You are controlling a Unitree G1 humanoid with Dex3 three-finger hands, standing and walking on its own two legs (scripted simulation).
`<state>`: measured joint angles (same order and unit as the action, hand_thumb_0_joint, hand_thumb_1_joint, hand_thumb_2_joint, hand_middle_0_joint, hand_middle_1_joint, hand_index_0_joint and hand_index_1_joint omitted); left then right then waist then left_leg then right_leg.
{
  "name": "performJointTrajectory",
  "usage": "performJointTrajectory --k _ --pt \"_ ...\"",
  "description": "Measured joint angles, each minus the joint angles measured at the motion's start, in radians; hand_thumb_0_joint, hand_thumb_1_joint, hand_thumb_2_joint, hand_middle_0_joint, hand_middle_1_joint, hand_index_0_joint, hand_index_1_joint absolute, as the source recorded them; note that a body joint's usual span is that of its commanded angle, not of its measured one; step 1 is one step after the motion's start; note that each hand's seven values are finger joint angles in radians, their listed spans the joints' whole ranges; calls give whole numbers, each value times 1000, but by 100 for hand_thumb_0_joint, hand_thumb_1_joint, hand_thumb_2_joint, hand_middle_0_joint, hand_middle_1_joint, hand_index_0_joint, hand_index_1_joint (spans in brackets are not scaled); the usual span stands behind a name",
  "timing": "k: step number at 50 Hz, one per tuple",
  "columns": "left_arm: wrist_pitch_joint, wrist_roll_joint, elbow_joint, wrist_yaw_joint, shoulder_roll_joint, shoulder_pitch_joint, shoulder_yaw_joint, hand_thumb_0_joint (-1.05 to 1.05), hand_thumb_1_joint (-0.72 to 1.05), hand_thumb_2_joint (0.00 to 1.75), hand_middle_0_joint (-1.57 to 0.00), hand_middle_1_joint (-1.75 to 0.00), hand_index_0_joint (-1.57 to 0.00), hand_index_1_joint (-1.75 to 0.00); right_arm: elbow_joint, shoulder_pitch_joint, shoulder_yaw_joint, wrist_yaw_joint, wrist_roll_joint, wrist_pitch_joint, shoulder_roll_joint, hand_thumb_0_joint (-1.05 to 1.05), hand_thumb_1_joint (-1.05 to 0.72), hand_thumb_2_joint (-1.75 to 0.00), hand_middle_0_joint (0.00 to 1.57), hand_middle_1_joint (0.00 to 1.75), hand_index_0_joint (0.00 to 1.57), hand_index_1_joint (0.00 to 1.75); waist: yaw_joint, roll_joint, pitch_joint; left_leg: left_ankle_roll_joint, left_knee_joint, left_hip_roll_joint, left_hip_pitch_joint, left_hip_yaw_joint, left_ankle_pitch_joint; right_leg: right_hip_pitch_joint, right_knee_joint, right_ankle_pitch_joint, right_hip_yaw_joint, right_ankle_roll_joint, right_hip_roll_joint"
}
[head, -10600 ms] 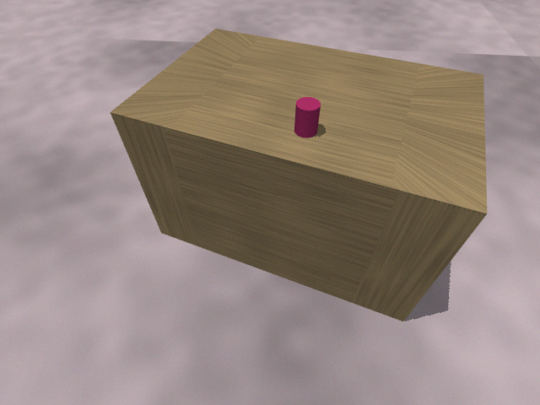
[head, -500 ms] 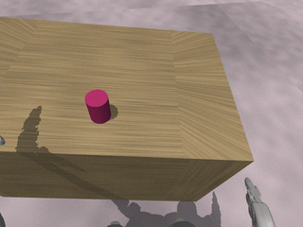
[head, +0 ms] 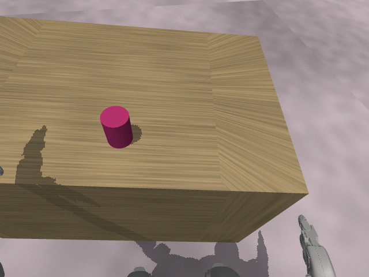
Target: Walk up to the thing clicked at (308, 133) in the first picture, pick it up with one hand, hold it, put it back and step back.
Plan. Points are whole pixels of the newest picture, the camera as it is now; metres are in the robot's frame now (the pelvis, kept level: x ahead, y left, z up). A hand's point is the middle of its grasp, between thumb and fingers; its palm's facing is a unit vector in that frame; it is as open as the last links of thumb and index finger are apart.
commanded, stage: approach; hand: left
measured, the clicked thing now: (117, 127) +0.48 +0.16 -0.02
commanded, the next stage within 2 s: close in in 0.22 s
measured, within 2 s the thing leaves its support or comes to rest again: neither
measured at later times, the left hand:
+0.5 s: hand (86, 135) +0.44 +0.23 +0.00, palm faces +0.03 -1.00 +0.08, open 17.6 cm
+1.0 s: hand (108, 135) +0.44 +0.18 +0.00, palm faces +0.06 -1.00 +0.03, open 17.4 cm
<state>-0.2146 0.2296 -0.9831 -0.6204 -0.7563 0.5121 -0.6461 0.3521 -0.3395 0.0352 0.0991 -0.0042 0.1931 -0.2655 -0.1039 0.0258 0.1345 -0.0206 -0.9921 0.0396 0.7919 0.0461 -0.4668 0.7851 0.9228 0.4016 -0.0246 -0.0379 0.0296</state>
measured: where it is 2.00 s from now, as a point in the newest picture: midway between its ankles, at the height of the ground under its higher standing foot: outside the picture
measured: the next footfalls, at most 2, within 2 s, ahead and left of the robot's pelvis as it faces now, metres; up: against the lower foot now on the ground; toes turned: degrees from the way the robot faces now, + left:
none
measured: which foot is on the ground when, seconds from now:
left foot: down 0.00-1.00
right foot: down 0.00-1.00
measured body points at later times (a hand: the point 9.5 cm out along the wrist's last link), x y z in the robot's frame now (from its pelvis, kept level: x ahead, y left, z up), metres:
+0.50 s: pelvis -0.01 +0.01 -0.03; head +0.11 +0.05 +0.41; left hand +0.43 +0.28 +0.00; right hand +0.13 -0.26 -0.03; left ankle +0.01 +0.13 -0.68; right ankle +0.02 -0.15 -0.68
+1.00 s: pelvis -0.02 -0.01 -0.04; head +0.10 +0.02 +0.40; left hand +0.43 +0.23 +0.00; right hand +0.13 -0.27 -0.03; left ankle +0.01 +0.13 -0.68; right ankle +0.02 -0.15 -0.68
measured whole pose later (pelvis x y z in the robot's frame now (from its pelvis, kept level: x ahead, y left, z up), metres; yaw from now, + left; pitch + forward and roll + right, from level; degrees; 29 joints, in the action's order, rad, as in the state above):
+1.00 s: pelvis -0.02 -0.01 -0.04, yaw -1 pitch +20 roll -2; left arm -0.42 0.12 -0.95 -0.17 -0.38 0.64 -0.38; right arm 0.01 -0.43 -0.05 -0.01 0.04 0.07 -0.25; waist -0.17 0.03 0.13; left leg -0.03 -1.17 0.04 1.01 0.04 -0.51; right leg 1.02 1.12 0.45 -0.01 -0.03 0.02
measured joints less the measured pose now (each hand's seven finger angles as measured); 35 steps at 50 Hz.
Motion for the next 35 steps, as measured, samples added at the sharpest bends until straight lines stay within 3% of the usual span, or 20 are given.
performJointTrajectory --k 11,18,24,29,35 --pt "-40 6 -16 44 80 36 90 -1 -58 6 -5 -7 -5 -7 -67 -3 4 -24 11 8 5 -1 55 -5 6 6 6 5 -6 11 3 2 -42 -3 54 6 -13 48 34 10 -4 -3 2" --pt "-94 -16 9 142 192 63 147 -1 -60 5 -5 -6 -5 -6 -174 -25 -20 -63 26 -5 -2 -1 55 -4 6 6 6 5 -45 24 -13 4 -98 1 126 2 -28 121 85 19 4 -6 -2" --pt "-135 -59 68 260 277 72 158 -1 -58 4 -5 -5 -6 -5 -229 -53 -56 -93 49 -40 0 -1 55 -4 6 6 6 5 -74 25 -20 2 -143 12 178 -6 -43 179 126 26 14 -4 -14" --pt "-158 -86 99 359 318 67 174 -2 -54 4 -5 -5 -6 -4 -250 -74 -79 -99 58 -81 10 -1 54 -5 6 6 6 5 -75 5 -11 3 -161 16 192 -12 -53 198 146 33 21 -5 -18" --pt "-171 -93 62 393 337 84 206 -1 -52 4 -5 -5 -6 -4 -270 -66 -81 -101 52 -111 22 -1 53 -5 6 6 6 5 -61 -15 5 2 -170 12 197 -14 -54 210 169 41 24 -4 -14"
